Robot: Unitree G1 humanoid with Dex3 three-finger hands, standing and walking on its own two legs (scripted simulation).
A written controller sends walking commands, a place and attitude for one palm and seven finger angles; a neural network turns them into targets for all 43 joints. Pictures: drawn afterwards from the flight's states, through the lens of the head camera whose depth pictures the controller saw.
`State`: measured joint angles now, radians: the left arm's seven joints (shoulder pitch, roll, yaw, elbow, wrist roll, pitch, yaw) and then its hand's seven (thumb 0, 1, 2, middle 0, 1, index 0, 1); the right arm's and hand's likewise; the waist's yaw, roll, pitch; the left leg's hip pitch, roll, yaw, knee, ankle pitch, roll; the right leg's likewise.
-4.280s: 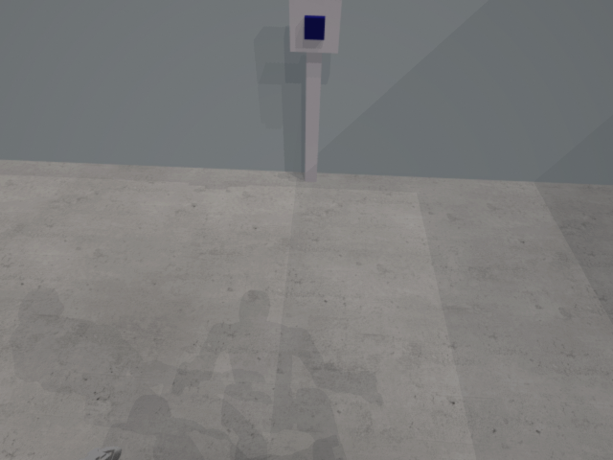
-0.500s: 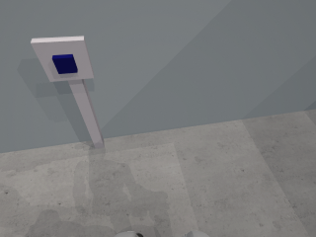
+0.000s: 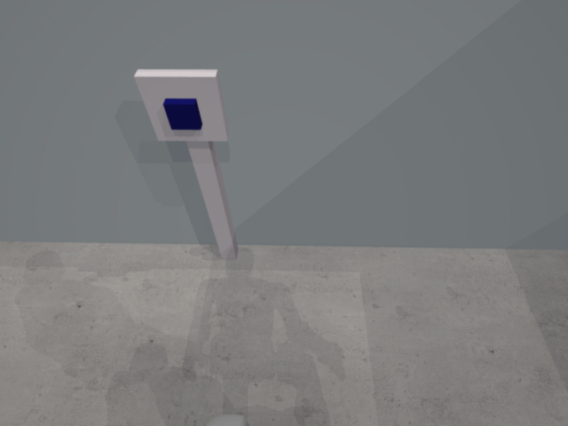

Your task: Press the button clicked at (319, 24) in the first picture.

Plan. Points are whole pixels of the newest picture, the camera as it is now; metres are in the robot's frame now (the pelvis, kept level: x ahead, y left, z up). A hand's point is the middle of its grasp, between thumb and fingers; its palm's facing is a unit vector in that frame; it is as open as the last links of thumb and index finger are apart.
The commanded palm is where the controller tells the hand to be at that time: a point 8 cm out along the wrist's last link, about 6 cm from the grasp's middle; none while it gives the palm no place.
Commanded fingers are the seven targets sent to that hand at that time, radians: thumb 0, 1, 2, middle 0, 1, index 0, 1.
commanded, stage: take the last steps up to it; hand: left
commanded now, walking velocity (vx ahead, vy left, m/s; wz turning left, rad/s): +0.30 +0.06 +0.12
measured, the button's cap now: (183, 113) +0.75 +0.30 -0.02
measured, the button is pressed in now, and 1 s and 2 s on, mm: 0 0 0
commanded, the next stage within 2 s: come to a stop and stand still in 0.74 s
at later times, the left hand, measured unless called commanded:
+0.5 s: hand (153, 403) +0.17 +0.24 -0.17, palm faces +0.03 -0.98 -0.18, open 7.4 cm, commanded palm none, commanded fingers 0.00 0.90 0.90 -0.20 -0.30 -0.20 -0.30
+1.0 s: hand (171, 365) +0.23 +0.23 -0.19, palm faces +0.12 -0.98 -0.15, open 7.3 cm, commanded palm none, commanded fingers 0.00 0.90 0.90 -0.20 -0.30 -0.20 -0.30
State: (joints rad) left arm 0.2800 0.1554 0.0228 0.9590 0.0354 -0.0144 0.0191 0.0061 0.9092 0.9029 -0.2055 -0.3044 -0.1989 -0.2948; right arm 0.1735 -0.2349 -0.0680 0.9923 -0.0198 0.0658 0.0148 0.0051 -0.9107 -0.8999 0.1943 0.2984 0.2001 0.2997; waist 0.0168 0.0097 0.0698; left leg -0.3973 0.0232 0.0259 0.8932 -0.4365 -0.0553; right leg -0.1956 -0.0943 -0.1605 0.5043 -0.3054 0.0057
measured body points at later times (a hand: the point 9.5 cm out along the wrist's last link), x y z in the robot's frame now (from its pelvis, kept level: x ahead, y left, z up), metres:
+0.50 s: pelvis +0.11 +0.05 +0.00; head +0.13 +0.06 +0.45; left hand +0.17 +0.29 -0.16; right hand +0.04 -0.17 -0.15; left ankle -0.02 +0.13 -0.74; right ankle +0.21 -0.08 -0.70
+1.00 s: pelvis +0.24 +0.06 -0.01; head +0.24 +0.08 +0.44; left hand +0.23 +0.28 -0.18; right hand +0.30 -0.18 -0.15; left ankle +0.31 +0.17 -0.74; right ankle +0.26 -0.07 -0.74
